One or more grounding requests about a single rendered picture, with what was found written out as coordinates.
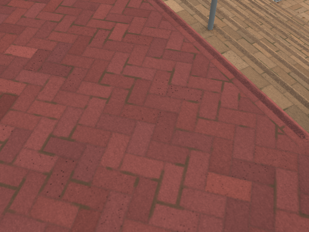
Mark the stairs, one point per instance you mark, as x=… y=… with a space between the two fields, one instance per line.
x=266 y=42

